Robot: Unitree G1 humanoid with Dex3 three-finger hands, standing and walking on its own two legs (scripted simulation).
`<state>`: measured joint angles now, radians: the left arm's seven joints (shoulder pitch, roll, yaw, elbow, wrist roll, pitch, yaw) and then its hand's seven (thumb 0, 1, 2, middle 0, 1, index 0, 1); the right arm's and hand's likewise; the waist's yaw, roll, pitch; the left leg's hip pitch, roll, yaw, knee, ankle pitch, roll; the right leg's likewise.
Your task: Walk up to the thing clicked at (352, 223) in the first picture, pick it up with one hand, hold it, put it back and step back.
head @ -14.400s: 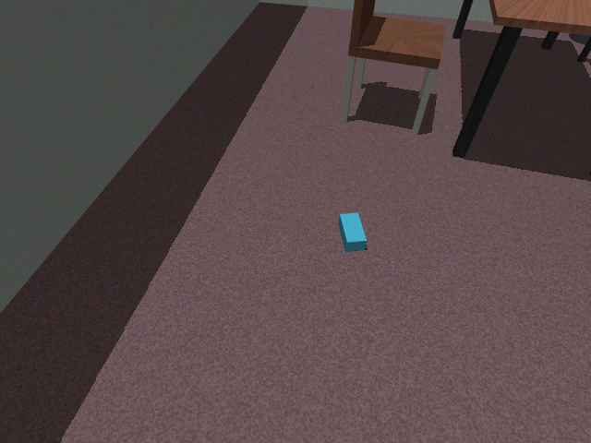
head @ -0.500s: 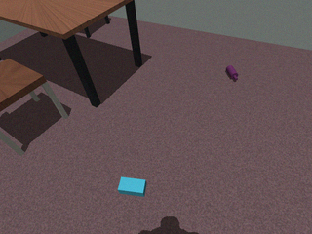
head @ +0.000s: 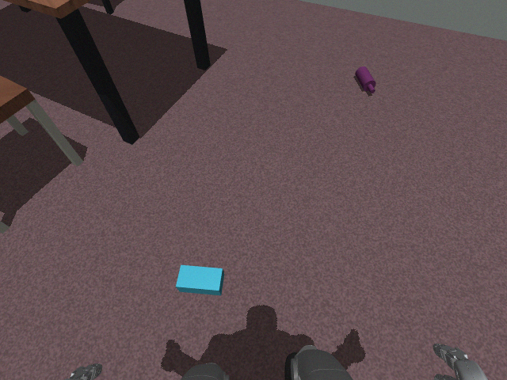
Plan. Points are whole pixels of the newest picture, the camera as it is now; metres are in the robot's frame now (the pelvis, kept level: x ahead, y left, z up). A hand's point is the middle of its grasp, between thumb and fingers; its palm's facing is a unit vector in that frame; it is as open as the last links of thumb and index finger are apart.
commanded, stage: walk up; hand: left
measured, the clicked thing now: (200, 280) +0.48 +0.24 -0.71
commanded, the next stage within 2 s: none
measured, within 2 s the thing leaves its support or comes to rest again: neither
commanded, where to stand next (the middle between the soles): +0.10 +0.01 m, yaw -1 degrees
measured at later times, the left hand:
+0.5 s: hand out of the picture -0.02 +0.28 -0.12, palm faces +0.06 -0.93 -0.37, open 7.4 cm
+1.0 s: hand out of the picture +0.00 +0.26 -0.09, palm faces -0.02 -0.89 -0.46, open 7.4 cm
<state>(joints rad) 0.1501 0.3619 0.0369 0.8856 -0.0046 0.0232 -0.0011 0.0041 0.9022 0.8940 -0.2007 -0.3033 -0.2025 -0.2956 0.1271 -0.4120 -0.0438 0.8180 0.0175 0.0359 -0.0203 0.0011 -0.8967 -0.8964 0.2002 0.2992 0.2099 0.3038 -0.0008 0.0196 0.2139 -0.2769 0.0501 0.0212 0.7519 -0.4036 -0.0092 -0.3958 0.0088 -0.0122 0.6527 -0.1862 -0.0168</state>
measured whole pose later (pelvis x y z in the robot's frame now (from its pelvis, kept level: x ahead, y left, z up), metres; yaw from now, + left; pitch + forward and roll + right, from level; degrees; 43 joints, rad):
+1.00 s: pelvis -0.04 -0.02 +0.02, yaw -1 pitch -5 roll +0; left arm 0.36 0.37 0.02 0.87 0.02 -0.10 0.01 0.00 0.90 0.89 -0.20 -0.30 -0.21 -0.30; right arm 0.29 -0.44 -0.09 0.83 -0.04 0.03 0.08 0.00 -0.90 -0.90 0.20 0.30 0.21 0.30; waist 0.00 0.11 0.08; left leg -0.50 0.06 -0.08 0.99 -0.31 0.00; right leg -0.13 -0.01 -0.01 0.49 -0.28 -0.01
